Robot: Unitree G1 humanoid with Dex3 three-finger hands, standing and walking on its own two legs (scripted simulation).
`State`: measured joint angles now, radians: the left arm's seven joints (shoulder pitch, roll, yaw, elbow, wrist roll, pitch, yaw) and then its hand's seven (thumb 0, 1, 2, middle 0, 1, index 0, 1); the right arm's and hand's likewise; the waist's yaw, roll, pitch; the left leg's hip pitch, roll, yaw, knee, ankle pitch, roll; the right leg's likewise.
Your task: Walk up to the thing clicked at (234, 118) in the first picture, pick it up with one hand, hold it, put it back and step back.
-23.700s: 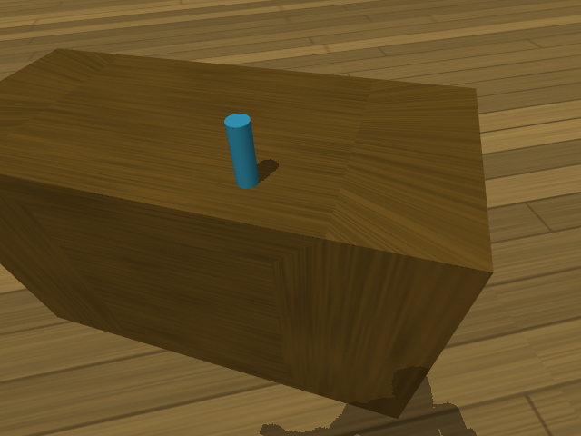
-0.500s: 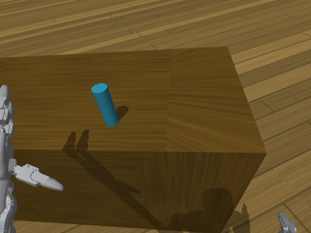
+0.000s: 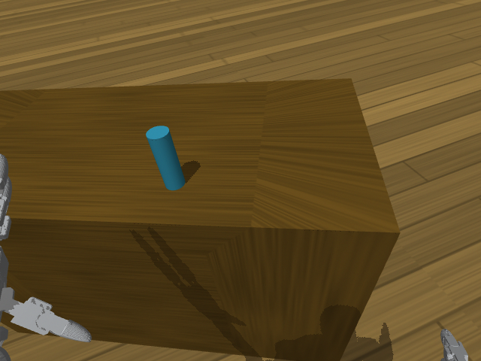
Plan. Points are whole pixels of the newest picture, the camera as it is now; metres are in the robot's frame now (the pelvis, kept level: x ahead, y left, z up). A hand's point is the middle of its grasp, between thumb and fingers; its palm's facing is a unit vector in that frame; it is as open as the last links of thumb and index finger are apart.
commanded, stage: sink last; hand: left
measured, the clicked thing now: (167, 159) +0.48 +0.23 +0.11
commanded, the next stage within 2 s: home in 0.02 s
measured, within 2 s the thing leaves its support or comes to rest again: neither
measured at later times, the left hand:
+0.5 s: hand (103, 312) +0.19 +0.25 +0.06, palm faces +0.26 -0.91 -0.34, open 17.7 cm
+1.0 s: hand (170, 348) +0.19 +0.19 -0.10, palm faces +0.07 -0.97 -0.23, open 17.7 cm
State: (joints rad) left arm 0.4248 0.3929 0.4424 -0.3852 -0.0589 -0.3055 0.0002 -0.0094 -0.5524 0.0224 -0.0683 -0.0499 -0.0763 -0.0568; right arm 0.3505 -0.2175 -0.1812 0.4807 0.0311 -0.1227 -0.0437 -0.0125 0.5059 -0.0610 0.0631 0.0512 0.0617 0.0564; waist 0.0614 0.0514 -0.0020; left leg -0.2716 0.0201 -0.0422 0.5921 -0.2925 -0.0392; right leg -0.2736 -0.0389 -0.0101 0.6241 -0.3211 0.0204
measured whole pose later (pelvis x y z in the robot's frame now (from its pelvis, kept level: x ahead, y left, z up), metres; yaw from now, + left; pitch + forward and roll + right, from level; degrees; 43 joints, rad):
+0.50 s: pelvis +0.01 +0.02 +0.01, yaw -1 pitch -1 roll +0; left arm 0.49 0.24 0.23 -0.08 -0.04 -0.29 0.00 -0.01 -0.60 0.03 -0.05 -0.05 -0.06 -0.05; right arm 0.27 -0.14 -0.06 0.54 0.02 -0.15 -0.01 -0.01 -0.28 -0.56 0.15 0.20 0.15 0.21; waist 0.05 0.03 0.04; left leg -0.25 0.01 -0.02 0.55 -0.28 -0.02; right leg -0.24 -0.05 0.00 0.54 -0.28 0.04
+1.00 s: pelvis +0.02 +0.02 +0.00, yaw -1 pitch +2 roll -1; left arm 0.27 0.17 0.03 0.51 0.01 -0.12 0.08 -0.01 -0.59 0.02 -0.05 -0.04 -0.05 -0.05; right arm 0.22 -0.20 0.00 0.69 0.00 -0.10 -0.06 0.01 -0.88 -0.89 0.21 0.30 0.21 0.30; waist -0.01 0.00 0.04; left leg -0.30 0.03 -0.02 0.60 -0.32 -0.02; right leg -0.29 -0.03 0.01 0.56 -0.31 0.04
